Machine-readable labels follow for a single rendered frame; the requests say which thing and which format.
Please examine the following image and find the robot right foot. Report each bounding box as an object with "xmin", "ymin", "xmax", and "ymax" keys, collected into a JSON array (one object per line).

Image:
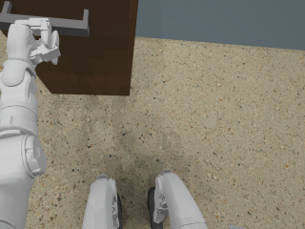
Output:
[{"xmin": 147, "ymin": 186, "xmax": 164, "ymax": 229}]

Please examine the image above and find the drawer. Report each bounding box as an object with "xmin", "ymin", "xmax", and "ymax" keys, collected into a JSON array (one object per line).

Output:
[{"xmin": 0, "ymin": 0, "xmax": 132, "ymax": 38}]

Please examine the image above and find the handle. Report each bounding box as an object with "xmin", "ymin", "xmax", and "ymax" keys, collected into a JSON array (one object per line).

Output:
[{"xmin": 0, "ymin": 1, "xmax": 90, "ymax": 37}]

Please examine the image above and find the right robot thigh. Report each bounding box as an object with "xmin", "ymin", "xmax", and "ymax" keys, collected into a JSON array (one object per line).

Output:
[{"xmin": 155, "ymin": 173, "xmax": 208, "ymax": 229}]

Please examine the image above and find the robot left upper arm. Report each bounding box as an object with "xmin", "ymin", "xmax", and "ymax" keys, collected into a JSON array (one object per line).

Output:
[{"xmin": 0, "ymin": 135, "xmax": 47, "ymax": 229}]

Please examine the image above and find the robot left hand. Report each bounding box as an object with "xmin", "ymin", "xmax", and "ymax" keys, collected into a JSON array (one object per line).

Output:
[{"xmin": 7, "ymin": 17, "xmax": 61, "ymax": 69}]

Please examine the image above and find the robot left forearm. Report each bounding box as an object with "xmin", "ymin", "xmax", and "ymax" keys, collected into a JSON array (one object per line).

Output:
[{"xmin": 0, "ymin": 59, "xmax": 39, "ymax": 139}]

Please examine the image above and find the cabinet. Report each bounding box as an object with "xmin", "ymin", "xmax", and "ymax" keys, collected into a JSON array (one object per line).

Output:
[{"xmin": 1, "ymin": 0, "xmax": 139, "ymax": 96}]

